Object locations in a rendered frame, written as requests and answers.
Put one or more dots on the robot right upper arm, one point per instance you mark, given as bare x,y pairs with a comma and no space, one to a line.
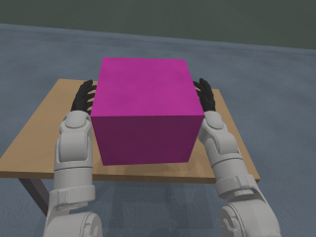
248,218

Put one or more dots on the robot left upper arm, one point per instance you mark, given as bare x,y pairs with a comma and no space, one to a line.
82,224

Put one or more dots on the table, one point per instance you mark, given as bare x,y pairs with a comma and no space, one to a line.
30,157

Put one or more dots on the robot left forearm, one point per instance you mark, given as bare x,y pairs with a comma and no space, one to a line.
73,162

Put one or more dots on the carton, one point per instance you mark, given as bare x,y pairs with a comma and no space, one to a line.
145,111

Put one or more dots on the robot left hand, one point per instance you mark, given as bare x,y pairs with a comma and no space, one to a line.
80,102

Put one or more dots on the robot right forearm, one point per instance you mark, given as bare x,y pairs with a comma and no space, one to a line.
233,181

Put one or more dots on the robot right hand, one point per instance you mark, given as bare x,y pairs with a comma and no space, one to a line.
205,95

